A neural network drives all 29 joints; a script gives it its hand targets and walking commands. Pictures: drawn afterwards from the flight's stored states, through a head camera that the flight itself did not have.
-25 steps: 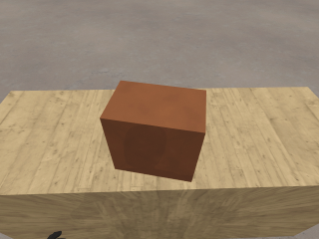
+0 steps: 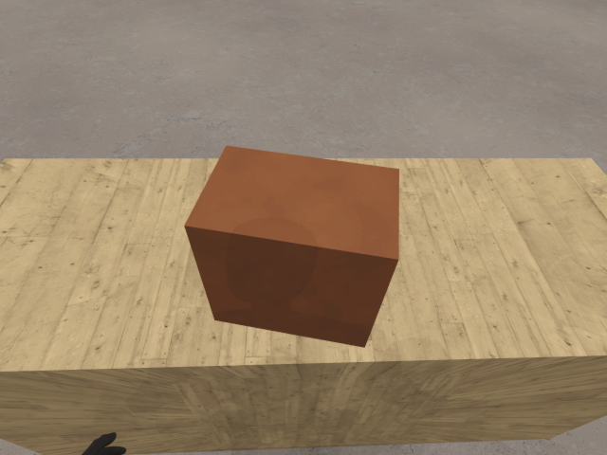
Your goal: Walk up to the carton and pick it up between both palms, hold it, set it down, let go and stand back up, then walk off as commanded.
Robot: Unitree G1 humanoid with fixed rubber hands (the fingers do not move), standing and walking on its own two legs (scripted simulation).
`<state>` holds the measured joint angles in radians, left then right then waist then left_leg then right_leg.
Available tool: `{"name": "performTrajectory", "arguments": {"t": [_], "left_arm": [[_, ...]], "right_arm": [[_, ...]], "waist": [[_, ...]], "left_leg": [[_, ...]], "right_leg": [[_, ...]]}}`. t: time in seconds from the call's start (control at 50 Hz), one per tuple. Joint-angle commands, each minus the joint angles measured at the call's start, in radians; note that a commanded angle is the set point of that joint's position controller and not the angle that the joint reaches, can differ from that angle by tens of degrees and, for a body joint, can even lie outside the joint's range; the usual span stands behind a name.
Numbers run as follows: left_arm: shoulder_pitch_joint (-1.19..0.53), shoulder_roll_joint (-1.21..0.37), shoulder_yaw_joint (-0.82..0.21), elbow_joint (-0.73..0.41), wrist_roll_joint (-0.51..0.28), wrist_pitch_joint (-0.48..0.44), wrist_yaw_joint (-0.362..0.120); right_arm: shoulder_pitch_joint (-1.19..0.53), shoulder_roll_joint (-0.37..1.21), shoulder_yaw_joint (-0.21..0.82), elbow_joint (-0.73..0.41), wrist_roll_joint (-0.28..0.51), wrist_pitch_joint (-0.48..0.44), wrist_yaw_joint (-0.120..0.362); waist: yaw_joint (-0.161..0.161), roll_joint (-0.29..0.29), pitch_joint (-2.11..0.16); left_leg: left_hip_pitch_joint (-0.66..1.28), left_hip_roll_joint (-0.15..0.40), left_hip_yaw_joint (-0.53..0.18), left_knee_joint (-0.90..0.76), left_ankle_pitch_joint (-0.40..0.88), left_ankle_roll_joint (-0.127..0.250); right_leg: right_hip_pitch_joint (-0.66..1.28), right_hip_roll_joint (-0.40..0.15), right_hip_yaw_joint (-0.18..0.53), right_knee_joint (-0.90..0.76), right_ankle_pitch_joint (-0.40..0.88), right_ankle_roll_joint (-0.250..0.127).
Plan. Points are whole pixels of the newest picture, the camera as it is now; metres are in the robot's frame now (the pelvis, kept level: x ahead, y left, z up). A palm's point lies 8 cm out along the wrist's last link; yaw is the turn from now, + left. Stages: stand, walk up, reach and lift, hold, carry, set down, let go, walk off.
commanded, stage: walk up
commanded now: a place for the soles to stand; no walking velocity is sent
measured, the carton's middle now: (298, 251) +0.43 +0.03 +0.01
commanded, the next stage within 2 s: reach and lift in 0.26 s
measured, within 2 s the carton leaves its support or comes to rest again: neither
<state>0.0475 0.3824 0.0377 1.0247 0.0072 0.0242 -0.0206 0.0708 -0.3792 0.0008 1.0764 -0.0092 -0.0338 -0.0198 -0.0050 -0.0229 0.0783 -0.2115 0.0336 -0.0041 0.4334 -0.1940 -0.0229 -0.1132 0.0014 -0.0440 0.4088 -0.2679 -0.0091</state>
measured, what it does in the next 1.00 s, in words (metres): stands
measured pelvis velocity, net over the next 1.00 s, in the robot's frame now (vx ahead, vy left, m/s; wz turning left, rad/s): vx -0.02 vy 0.02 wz -0.10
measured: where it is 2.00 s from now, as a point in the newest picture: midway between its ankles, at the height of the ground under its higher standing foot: outside the picture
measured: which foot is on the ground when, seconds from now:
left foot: down 0.00-1.00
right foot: down 0.00-1.00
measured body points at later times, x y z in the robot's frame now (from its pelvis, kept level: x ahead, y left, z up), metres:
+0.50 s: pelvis -0.01 +0.00 -0.02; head +0.03 +0.02 +0.43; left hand +0.20 +0.27 -0.11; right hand +0.15 -0.30 -0.10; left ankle +0.02 +0.13 -0.74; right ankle -0.03 -0.11 -0.74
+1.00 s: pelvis -0.02 +0.02 +0.00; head -0.02 +0.04 +0.45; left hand +0.19 +0.28 -0.06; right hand +0.13 -0.24 -0.05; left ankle +0.02 +0.13 -0.74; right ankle -0.03 -0.11 -0.74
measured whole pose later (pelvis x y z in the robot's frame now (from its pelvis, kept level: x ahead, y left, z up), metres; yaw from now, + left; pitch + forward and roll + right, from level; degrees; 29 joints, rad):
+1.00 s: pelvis -0.02 +0.02 +0.00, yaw -6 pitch -7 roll +0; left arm 0.17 0.32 0.08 0.34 -0.01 0.37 -0.01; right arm 0.23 -0.22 -0.08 0.48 0.02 0.01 0.03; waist 0.03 -0.05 0.11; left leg -0.09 0.03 0.11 0.40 -0.19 0.01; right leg -0.06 -0.01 0.05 0.41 -0.24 0.02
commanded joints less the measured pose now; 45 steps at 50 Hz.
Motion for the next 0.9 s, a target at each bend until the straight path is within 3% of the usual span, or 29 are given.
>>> {"name": "performTrajectory", "arguments": {"t": [0.0,0.02,0.06,0.08,0.14,0.18,0.2,0.22,0.24,0.26,0.28,0.36,0.4,0.44,0.46,0.48,0.52,0.54,0.56,0.6,0.62,0.64,0.7,0.74,0.76,0.82,0.84,0.86,0.88], "left_arm": [[-0.034,0.222,0.044,-0.053,0.004,-0.014,0.007],[-0.021,0.203,0.041,-0.047,0.001,-0.015,0.002],[-0.035,0.212,0.038,-0.054,0.005,-0.016,0.004],[-0.05,0.214,0.048,-0.047,-0.004,-0.014,0.002],[-0.027,0.206,0.038,-0.048,0.001,-0.012,0.007],[-0.036,0.208,0.04,-0.047,0.003,-0.013,0.007],[-0.031,0.215,0.037,-0.042,0.002,-0.009,0.007],[-0.029,0.205,0.037,-0.049,0.001,-0.008,0.01],[-0.004,0.211,0.034,-0.061,0.001,-0.009,0.006],[-0.355,0.155,0.042,-0.412,-0.023,0.172,0.036],[-0.308,0.154,0.047,-0.505,-0.012,0.264,0.044],[-0.107,0.131,0.045,-0.541,0.067,0.428,0.02],[-0.037,0.131,0.076,-0.625,0.093,0.445,0.007],[-0.006,0.151,0.127,-0.658,0.102,0.444,0.0],[-0.009,0.158,0.147,-0.661,0.119,0.439,0.002],[-0.011,0.164,0.152,-0.668,0.103,0.436,0.007],[0.004,0.148,0.164,-0.677,0.105,0.422,0.01],[0.015,0.14,0.157,-0.651,0.099,0.419,0.009],[-0.028,0.143,0.168,-0.691,0.101,0.415,0.009],[-0.022,0.104,0.149,-0.727,0.094,0.413,0.014],[-0.01,0.101,0.145,-0.706,0.103,0.413,0.012],[-0.025,0.096,0.159,-0.698,0.098,0.415,0.002],[-0.041,0.097,0.133,-0.746,0.064,0.397,0.013],[-0.046,0.081,0.098,-0.757,0.046,0.389,0.014],[-0.054,0.075,0.095,-0.779,0.023,0.377,0.016],[-0.03,0.094,0.101,-0.791,0.03,0.358,0.018],[-0.037,0.1,0.092,-0.799,0.012,0.355,0.02],[-0.017,0.094,0.084,-0.786,0.001,0.342,0.011],[0.015,0.106,0.095,-0.793,-0.011,0.337,0.019]], "right_arm": [[-0.031,-0.224,-0.045,-0.061,0.001,-0.007,-0.003],[-0.032,-0.21,-0.041,-0.055,-0.005,-0.008,-0.003],[-0.035,-0.223,-0.043,-0.055,-0.001,-0.006,-0.004],[-0.008,-0.229,-0.048,-0.043,-0.005,-0.007,-0.006],[-0.056,-0.219,-0.047,-0.05,-0.001,-0.006,-0.008],[-0.027,-0.217,-0.046,-0.039,0.007,-0.001,-0.006],[-0.04,-0.217,-0.046,-0.055,0.0,-0.001,-0.006],[-0.038,-0.211,-0.046,-0.042,0.002,0.0,-0.007],[-0.044,-0.202,-0.047,-0.062,0.001,-0.003,-0.008],[-0.332,-0.083,-0.142,-0.088,-0.056,-0.169,0.043],[-0.258,-0.128,-0.184,-0.102,-0.082,-0.163,0.072],[-0.071,-0.181,-0.153,-0.098,-0.041,-0.133,0.076],[-0.034,-0.2,-0.151,-0.12,0.006,-0.146,0.056],[-0.034,-0.21,-0.137,-0.191,0.034,-0.154,0.036],[-0.049,-0.185,-0.121,-0.211,0.041,-0.16,0.031],[-0.055,-0.186,-0.126,-0.251,0.046,-0.159,0.03],[-0.036,-0.152,-0.097,-0.338,0.061,-0.141,0.029],[-0.04,-0.127,-0.083,-0.343,0.06,-0.127,0.033],[-0.023,-0.11,-0.078,-0.378,0.068,-0.12,0.029],[-0.006,-0.107,-0.066,-0.411,0.07,-0.084,0.049],[0.009,-0.109,-0.073,-0.388,0.066,-0.069,0.054],[0.021,-0.099,-0.065,-0.43,0.069,-0.044,0.052],[0.022,-0.079,-0.107,-0.506,0.043,-0.03,0.059],[0.042,-0.076,-0.128,-0.563,0.04,-0.011,0.066],[0.055,-0.066,-0.134,-0.575,0.034,-0.011,0.064],[0.091,-0.021,-0.101,-0.624,0.039,0.015,0.06],[0.086,-0.029,-0.131,-0.642,0.031,0.011,0.055],[0.089,-0.043,-0.152,-0.639,0.027,0.02,0.048],[0.099,-0.038,-0.15,-0.679,0.031,0.018,0.046]], "waist": [[0.006,0.018,-0.134],[0.006,0.059,-0.139],[0.008,0.021,-0.137],[-0.005,0.053,-0.141],[0.009,0.06,-0.135],[0.006,-0.004,-0.153],[0.006,0.026,-0.136],[0.012,0.003,-0.117],[0.011,0.026,-0.107],[-0.022,-0.011,-0.109],[-0.03,-0.002,-0.109],[-0.017,-0.038,-0.14],[-0.026,0.013,-0.212],[0.001,0.019,-0.221],[0.02,0.026,-0.204],[0.024,-0.029,-0.198],[0.047,-0.004,-0.174],[0.054,-0.052,-0.12],[0.044,0.018,-0.111],[0.051,0.061,-0.086],[0.033,0.07,-0.05],[0.032,0.043,-0.018],[0.024,0.049,-0.013],[0.019,0.054,-0.023],[0.009,0.016,-0.041],[0.026,0.059,0.002],[0.026,0.016,-0.025],[0.003,0.019,-0.016],[0.02,-0.011,-0.042]], "left_leg": [[0.056,0.084,-0.043,-0.038,0.266,0.056],[0.071,0.077,-0.028,-0.038,0.211,0.051],[0.075,0.083,-0.059,-0.039,0.257,0.058],[0.064,0.085,-0.043,-0.034,0.29,0.058],[0.073,0.101,-0.06,-0.053,0.279,0.07],[0.082,0.087,-0.047,-0.023,0.337,0.057],[0.071,0.093,-0.044,-0.027,0.311,0.062],[0.068,0.091,-0.035,-0.038,0.292,0.052],[0.06,0.082,-0.04,-0.04,0.239,0.054],[0.084,0.016,0.063,0.068,-0.034,-0.012],[0.104,0.029,0.058,0.107,-0.033,-0.027],[0.165,0.003,0.069,0.17,0.111,-0.006],[0.278,0.003,0.064,0.165,0.257,-0.017],[0.252,-0.019,0.073,0.143,0.269,-0.009],[0.222,-0.029,0.079,0.126,0.246,-0.005],[0.207,-0.031,0.073,0.112,0.216,0.007],[0.211,-0.043,0.09,0.057,0.172,0.017],[0.219,-0.043,0.101,0.036,0.139,0.025],[0.204,-0.049,0.109,0.028,0.105,0.018],[0.222,-0.038,0.114,-0.01,0.082,0.014],[0.248,-0.039,0.114,-0.019,0.071,0.016],[0.218,-0.04,0.119,-0.025,0.035,0.018],[0.206,-0.035,0.129,-0.062,-0.06,0.024],[0.227,-0.03,0.125,-0.073,-0.053,0.018],[0.226,-0.033,0.124,-0.076,-0.079,0.026],[0.209,-0.034,0.135,-0.089,-0.072,0.016],[0.235,-0.03,0.126,-0.091,-0.044,0.017],[0.243,-0.031,0.125,-0.09,-0.033,0.01],[0.229,-0.035,0.124,-0.102,-0.024,0.018]], "right_leg": [[0.008,-0.115,0.067,-0.06,0.216,-0.028],[-0.001,-0.136,0.103,-0.101,0.161,-0.031],[-0.004,-0.114,0.096,-0.087,0.212,-0.032],[0.029,-0.121,0.063,-0.067,0.196,-0.027],[0.004,-0.109,0.071,-0.056,0.208,-0.024],[0.034,-0.113,0.052,-0.069,0.243,-0.026],[0.035,-0.123,0.052,-0.06,0.237,-0.029],[0.016,-0.121,0.058,-0.071,0.226,-0.026],[-0.011,-0.124,0.069,-0.075,0.148,-0.034],[-0.316,-0.021,-0.031,0.038,-0.013,-0.008],[-0.316,-0.018,-0.025,0.062,-0.008,-0.026],[-0.236,0.015,-0.045,0.125,0.293,-0.001],[-0.175,0.019,-0.048,0.1,0.441,0.014],[-0.079,0.008,-0.016,0.07,0.57,0.035],[-0.057,0.001,-0.009,0.067,0.559,0.039],[-0.06,0.001,-0.003,0.048,0.532,0.045],[-0.025,-0.008,0.016,0.012,0.522,0.053],[-0.075,-0.002,0.018,-0.011,0.438,0.056],[-0.079,-0.008,0.025,-0.017,0.389,0.057],[-0.1,0.0,0.021,-0.044,0.263,0.035],[-0.125,0.007,0.026,-0.054,0.243,0.036],[-0.151,0.001,0.034,-0.066,0.207,0.042],[-0.159,0.002,0.038,-0.1,0.046,0.025],[-0.192,0.004,0.029,-0.103,0.052,0.014],[-0.185,0.005,0.036,-0.117,0.008,0.016],[-0.181,-0.005,0.049,-0.115,-0.001,0.015],[-0.182,0.009,0.038,-0.12,0.028,0.016],[-0.176,0.014,0.026,-0.112,0.051,0.02],[-0.15,0.016,0.029,-0.125,0.032,0.019]]}}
